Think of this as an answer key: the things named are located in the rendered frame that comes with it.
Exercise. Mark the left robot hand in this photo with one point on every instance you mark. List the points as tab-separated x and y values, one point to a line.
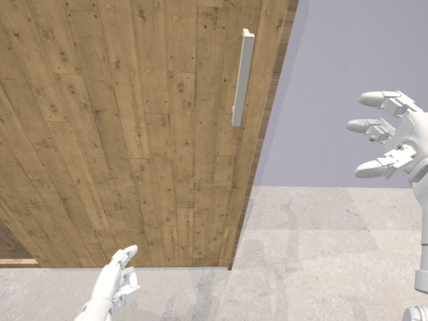
110	282

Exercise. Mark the robot right upper arm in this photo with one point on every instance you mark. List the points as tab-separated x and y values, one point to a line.
417	313

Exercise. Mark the robot right forearm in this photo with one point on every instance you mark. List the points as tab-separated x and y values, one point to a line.
418	179

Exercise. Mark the robot left forearm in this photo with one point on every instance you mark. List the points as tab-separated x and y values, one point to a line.
98	309

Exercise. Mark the right robot hand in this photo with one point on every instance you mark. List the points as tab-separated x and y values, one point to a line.
413	133

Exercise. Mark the wardrobe door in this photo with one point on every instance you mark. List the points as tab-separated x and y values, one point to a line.
116	126
10	246

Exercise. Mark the handle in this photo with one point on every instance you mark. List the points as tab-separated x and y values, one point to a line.
243	74

